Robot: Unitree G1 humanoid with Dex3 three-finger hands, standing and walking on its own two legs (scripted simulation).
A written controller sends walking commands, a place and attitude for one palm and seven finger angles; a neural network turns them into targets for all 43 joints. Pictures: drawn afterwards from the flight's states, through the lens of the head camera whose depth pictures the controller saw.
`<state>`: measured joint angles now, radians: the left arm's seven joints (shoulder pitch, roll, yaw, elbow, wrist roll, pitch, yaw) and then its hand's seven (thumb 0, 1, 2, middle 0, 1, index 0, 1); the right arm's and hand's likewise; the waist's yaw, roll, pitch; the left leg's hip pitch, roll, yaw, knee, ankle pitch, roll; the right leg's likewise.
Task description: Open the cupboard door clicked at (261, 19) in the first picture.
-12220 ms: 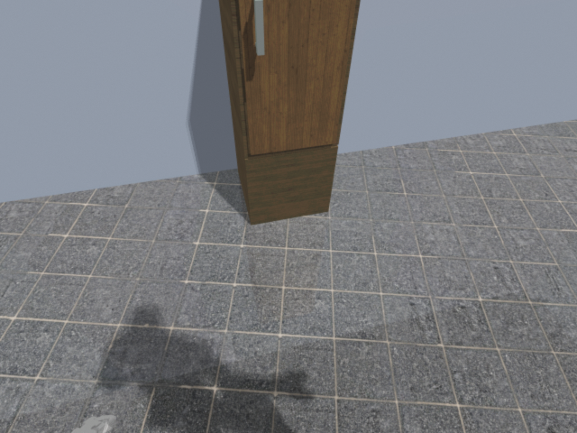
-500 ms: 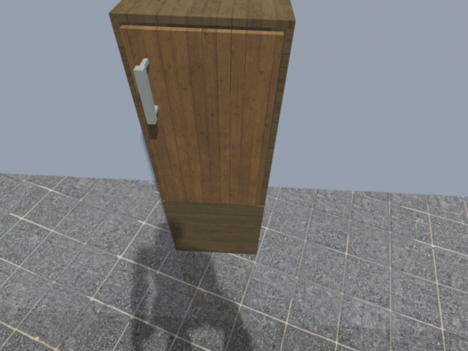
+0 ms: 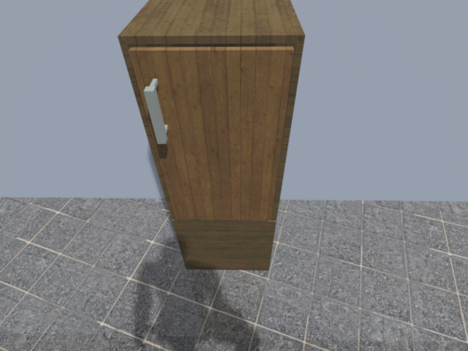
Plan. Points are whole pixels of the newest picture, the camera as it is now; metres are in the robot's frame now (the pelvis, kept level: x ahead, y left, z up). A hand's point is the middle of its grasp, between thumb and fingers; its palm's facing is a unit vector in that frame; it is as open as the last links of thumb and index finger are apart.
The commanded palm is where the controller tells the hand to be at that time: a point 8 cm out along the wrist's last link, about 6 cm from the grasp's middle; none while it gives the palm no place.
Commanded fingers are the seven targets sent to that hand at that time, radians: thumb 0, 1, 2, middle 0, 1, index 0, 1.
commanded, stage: look again from close up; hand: left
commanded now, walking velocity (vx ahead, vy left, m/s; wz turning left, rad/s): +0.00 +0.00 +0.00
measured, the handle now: (158, 112) +0.59 +0.21 +0.12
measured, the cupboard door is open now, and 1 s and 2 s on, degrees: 0 0 0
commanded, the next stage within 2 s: raise the hand with hooked fingers in 0.12 s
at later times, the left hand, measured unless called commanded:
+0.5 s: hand (142, 284) +0.22 +0.17 +0.03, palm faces +0.10 -0.99 -0.04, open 7.9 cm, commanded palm +0.12 +0.23 -0.03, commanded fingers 0.00 0.55 0.75 -0.23 -0.53 -0.23 -0.53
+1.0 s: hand (128, 290) +0.21 +0.19 +0.02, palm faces -0.07 -1.00 -0.06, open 10.8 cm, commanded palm +0.16 +0.25 +0.03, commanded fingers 0.00 -0.03 0.50 -0.27 -0.90 -0.27 -0.90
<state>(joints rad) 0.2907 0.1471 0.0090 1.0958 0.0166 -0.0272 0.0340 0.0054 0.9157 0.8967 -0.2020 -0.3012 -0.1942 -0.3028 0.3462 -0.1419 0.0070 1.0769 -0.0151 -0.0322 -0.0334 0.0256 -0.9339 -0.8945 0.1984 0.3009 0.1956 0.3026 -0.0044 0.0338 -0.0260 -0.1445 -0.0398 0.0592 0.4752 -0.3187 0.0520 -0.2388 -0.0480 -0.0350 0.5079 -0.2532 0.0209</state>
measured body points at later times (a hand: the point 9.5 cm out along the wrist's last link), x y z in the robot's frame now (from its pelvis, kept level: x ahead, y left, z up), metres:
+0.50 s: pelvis -0.01 -0.02 -0.02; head +0.00 -0.02 +0.43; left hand +0.21 +0.22 +0.03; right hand +0.15 -0.28 -0.09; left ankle -0.04 +0.08 -0.74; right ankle +0.01 -0.13 -0.74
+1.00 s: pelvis -0.03 -0.05 -0.05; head +0.01 -0.05 +0.40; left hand +0.21 +0.24 +0.03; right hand +0.13 -0.26 -0.14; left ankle -0.04 +0.08 -0.74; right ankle +0.01 -0.13 -0.74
